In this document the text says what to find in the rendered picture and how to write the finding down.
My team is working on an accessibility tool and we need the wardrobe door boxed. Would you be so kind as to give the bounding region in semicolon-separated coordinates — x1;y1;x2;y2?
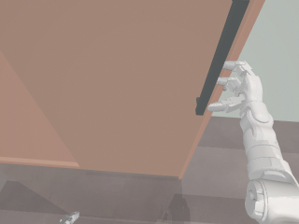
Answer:
0;0;255;176
0;50;76;162

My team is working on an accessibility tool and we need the left robot hand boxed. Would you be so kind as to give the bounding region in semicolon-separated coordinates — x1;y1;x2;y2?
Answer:
59;211;79;224

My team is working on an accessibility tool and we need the right robot hand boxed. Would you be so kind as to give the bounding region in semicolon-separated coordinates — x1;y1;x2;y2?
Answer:
207;61;263;113

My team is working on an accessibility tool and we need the right robot upper arm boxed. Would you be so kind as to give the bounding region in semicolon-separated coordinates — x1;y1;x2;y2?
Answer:
245;178;299;224

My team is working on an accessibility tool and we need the right robot forearm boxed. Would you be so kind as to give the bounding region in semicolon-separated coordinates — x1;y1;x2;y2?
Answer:
239;101;299;187

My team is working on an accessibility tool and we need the handle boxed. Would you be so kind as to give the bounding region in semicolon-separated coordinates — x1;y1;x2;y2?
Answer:
195;0;249;116

